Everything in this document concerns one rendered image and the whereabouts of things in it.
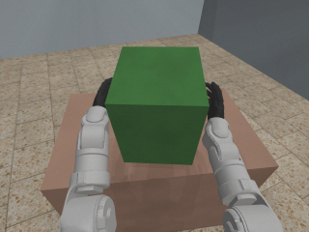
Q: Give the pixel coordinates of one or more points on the robot left upper arm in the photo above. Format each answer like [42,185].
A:
[95,213]

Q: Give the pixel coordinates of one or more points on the pedestal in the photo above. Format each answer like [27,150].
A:
[156,197]

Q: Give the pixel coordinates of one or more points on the carton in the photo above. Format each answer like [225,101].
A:
[157,103]

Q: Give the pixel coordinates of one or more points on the robot right hand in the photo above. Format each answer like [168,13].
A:
[216,102]

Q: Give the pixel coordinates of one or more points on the robot left forearm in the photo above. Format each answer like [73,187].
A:
[90,175]

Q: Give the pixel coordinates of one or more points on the robot right forearm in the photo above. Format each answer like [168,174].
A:
[235,188]

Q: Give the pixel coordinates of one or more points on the robot right upper arm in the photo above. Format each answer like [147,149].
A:
[250,218]

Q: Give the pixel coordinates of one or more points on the robot left hand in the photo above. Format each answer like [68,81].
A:
[102,93]

